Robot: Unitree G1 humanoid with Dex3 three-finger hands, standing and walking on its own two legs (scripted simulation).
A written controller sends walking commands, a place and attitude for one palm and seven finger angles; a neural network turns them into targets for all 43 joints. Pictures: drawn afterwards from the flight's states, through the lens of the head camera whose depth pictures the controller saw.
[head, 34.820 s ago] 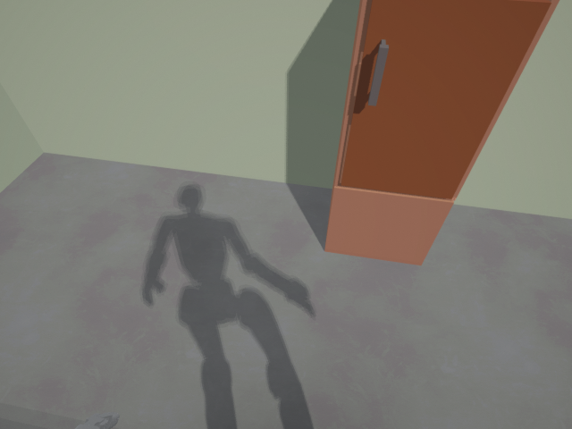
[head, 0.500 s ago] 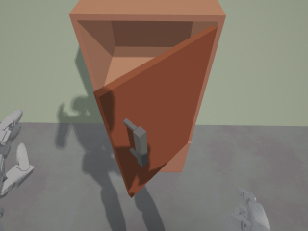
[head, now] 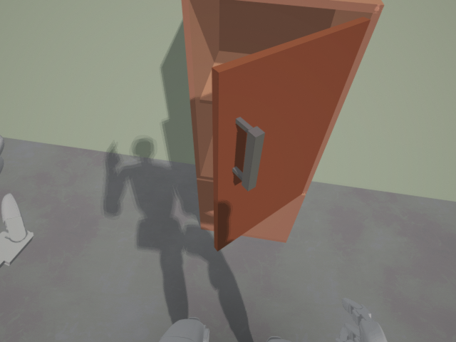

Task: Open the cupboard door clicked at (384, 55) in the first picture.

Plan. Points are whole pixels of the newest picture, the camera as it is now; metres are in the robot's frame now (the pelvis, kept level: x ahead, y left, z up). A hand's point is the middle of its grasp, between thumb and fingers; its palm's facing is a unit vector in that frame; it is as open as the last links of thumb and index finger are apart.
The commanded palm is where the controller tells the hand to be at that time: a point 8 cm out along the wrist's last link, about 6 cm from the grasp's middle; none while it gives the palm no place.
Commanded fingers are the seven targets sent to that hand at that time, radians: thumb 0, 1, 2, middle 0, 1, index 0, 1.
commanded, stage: step back with the hand held close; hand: left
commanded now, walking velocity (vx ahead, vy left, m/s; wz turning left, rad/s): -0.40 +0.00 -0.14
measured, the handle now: (245, 155) +0.43 +0.01 +0.10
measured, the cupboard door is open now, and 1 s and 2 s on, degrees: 46 46 46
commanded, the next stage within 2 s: stop stepping back and stand still in 0.04 s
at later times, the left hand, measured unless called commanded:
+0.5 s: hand (11, 298) +0.12 +0.23 +0.19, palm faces +0.30 -0.80 -0.52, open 7.4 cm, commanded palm +0.06 +0.28 +0.20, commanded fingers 0.00 0.90 0.90 -0.20 -0.30 -0.20 -0.30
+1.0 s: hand (7, 310) +0.11 +0.21 +0.21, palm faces +0.28 -0.79 -0.55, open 7.4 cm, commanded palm +0.05 +0.26 +0.20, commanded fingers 0.00 0.90 0.90 -0.20 -0.30 -0.20 -0.30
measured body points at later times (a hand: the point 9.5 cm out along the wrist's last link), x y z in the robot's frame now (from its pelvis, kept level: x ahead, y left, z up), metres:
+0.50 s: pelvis -0.12 +0.00 +0.02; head -0.09 +0.00 +0.46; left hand +0.10 +0.27 +0.22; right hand +0.02 -0.24 -0.07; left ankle +0.00 +0.11 -0.71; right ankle -0.25 -0.05 -0.72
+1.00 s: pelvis -0.14 -0.01 +0.02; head -0.14 -0.01 +0.47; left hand +0.08 +0.25 +0.24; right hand -0.02 -0.26 -0.06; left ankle -0.05 +0.06 -0.72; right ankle -0.17 -0.12 -0.69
